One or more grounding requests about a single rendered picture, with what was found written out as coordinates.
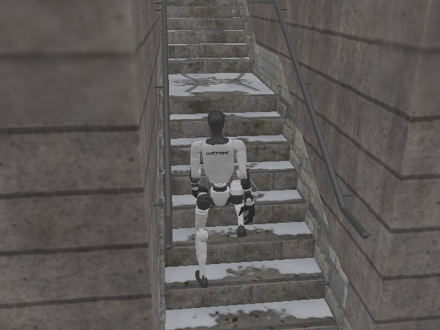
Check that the stairs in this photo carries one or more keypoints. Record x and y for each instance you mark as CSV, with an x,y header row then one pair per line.
x,y
206,37
267,280

